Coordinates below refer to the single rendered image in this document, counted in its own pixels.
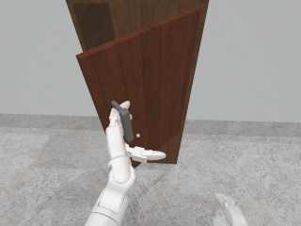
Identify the right robot hand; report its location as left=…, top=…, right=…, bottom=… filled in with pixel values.
left=213, top=192, right=249, bottom=226

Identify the handle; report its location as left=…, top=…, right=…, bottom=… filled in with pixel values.
left=111, top=100, right=134, bottom=142

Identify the robot left forearm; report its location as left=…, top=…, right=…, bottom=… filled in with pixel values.
left=85, top=155, right=136, bottom=226

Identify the left robot hand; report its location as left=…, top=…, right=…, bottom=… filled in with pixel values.
left=105, top=101, right=166, bottom=164

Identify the cupboard door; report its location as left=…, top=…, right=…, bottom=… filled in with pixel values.
left=76, top=7, right=201, bottom=169

